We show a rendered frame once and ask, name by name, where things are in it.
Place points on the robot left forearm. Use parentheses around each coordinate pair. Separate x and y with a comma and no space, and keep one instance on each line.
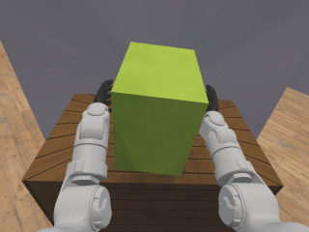
(88,163)

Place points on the pedestal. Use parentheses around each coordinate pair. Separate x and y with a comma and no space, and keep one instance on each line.
(144,201)

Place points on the robot left hand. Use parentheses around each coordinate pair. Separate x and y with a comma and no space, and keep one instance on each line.
(102,95)

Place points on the right robot upper arm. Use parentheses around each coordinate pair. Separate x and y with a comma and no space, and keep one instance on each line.
(252,207)

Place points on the left robot upper arm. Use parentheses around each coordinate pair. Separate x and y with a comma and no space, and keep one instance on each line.
(82,209)

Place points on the carton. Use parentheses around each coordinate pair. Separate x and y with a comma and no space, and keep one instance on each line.
(158,104)

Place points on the robot right forearm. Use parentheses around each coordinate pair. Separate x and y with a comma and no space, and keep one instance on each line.
(229,161)

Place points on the robot right hand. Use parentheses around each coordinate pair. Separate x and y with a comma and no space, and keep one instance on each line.
(212,99)

